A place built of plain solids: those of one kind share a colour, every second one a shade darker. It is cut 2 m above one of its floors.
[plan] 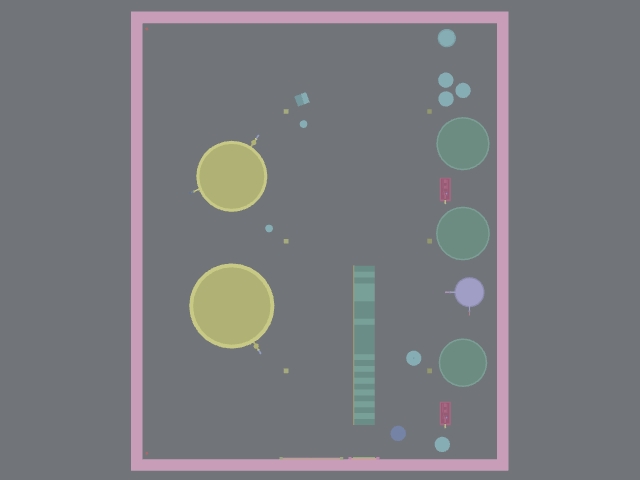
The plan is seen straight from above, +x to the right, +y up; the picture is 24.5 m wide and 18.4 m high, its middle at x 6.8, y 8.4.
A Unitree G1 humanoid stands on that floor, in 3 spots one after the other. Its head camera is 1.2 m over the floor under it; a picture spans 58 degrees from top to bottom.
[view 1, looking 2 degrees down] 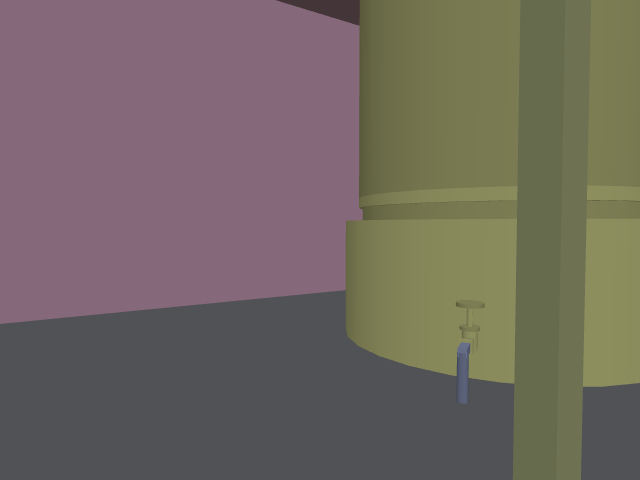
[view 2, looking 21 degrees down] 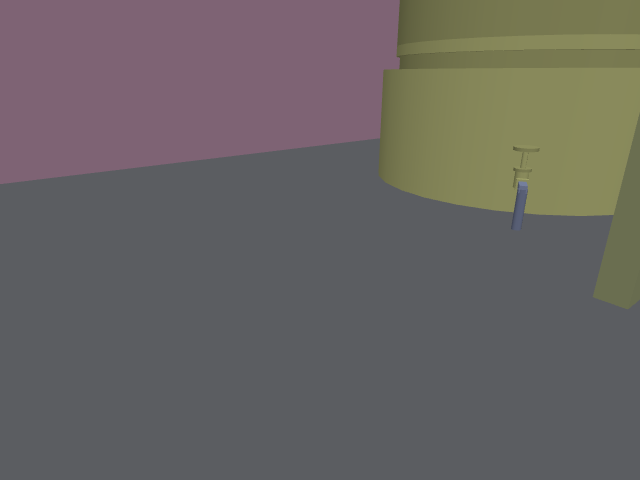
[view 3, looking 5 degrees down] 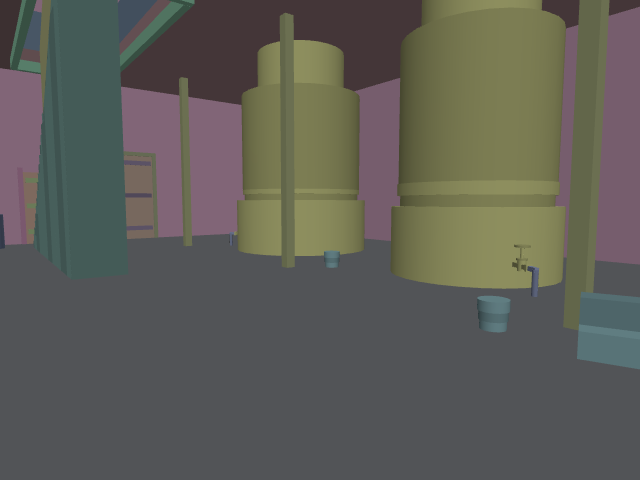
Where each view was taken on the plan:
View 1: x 6.47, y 1.70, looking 148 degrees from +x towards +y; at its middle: wall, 7.64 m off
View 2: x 6.18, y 0.70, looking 142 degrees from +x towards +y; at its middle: ground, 3.35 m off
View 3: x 9.95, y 15.01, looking -128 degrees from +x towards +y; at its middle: still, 9.70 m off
